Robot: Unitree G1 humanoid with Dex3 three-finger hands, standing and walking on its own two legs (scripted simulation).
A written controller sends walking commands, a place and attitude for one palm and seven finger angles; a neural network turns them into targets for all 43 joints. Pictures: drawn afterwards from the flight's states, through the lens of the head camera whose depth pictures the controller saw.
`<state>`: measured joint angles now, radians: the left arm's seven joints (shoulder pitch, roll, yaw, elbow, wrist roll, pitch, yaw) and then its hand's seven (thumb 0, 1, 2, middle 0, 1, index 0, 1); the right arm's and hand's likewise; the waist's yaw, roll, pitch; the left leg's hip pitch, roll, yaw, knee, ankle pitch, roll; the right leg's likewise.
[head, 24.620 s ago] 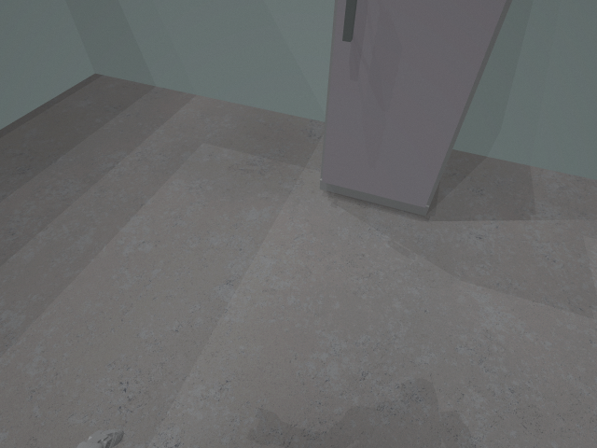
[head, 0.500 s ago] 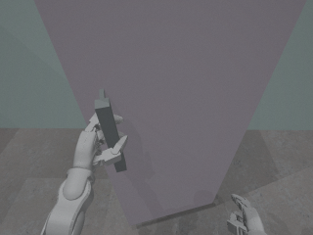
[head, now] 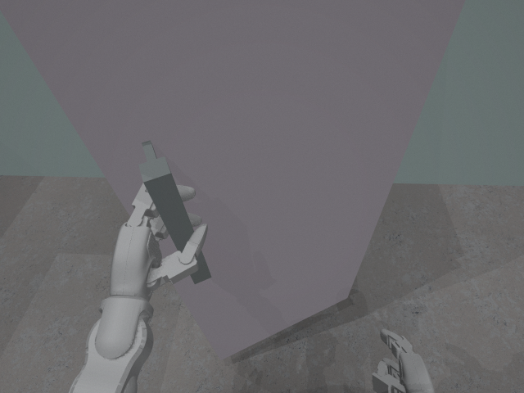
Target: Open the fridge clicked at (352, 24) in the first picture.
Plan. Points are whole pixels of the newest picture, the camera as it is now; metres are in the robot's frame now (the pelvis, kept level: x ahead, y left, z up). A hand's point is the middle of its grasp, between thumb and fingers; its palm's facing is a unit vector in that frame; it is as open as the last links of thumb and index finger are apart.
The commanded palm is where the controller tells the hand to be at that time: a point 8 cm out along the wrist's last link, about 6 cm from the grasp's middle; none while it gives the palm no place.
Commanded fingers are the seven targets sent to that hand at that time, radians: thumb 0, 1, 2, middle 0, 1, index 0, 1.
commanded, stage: walk backward, drawing the door open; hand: left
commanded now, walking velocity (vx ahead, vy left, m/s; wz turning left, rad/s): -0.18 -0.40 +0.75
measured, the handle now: (178, 220) +0.32 +0.12 +0.13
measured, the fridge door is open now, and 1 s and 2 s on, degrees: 28 55 70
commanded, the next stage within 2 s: stop walking and hold the door back in 1.28 s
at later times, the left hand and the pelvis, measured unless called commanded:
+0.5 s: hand (242, 310) +0.19 +0.03 +0.13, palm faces +0.31 -0.94 -0.13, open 7.5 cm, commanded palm +0.16 +0.06 +0.14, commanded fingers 0.00 0.90 0.90 -0.45 -1.40 -0.45 -1.40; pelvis -0.02 -0.17 -0.02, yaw +26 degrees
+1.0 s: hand (338, 364) +0.14 -0.07 +0.13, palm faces +0.73 -0.68 -0.12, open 7.2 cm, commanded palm +0.09 -0.06 +0.15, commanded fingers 0.00 0.90 0.90 -0.45 -1.40 -0.45 -1.40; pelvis +0.04 -0.36 -0.02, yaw +48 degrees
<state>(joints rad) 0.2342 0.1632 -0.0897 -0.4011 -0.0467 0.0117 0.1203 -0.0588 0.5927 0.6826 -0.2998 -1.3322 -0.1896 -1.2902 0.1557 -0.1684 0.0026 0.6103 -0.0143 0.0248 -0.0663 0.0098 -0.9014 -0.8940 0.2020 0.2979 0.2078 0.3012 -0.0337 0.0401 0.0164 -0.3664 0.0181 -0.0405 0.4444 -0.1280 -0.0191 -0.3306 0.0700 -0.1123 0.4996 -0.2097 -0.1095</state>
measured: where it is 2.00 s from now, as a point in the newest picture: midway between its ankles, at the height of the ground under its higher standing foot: outside the picture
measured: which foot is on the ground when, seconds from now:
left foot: down 0.00-0.00, up 0.02-0.12, down 0.14-0.34, up 0.36-0.50, down 0.52-0.74, up 0.76-0.94, down 0.96-1.00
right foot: down 0.00-0.14, up 0.16-0.32, down 0.34-0.50, up 0.52-0.72, down 0.74-0.96, up 0.98-1.00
